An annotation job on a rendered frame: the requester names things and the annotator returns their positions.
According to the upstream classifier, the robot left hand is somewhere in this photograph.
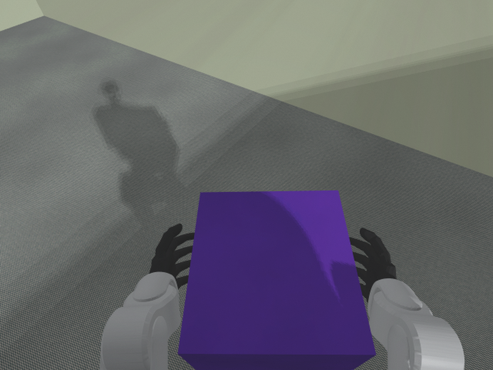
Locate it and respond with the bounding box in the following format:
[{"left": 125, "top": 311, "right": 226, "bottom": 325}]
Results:
[{"left": 149, "top": 224, "right": 195, "bottom": 289}]

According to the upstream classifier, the carton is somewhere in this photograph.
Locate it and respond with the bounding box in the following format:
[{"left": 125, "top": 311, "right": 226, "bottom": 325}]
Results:
[{"left": 178, "top": 190, "right": 376, "bottom": 370}]

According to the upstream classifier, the left robot forearm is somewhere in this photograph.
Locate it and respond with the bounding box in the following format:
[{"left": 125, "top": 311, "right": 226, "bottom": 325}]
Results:
[{"left": 99, "top": 272, "right": 181, "bottom": 370}]

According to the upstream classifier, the robot right hand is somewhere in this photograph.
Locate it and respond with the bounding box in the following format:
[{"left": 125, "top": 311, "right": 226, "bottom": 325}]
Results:
[{"left": 349, "top": 228, "right": 397, "bottom": 303}]

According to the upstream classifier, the right robot forearm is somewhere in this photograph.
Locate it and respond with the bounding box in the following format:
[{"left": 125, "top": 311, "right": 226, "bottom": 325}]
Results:
[{"left": 367, "top": 278, "right": 464, "bottom": 370}]

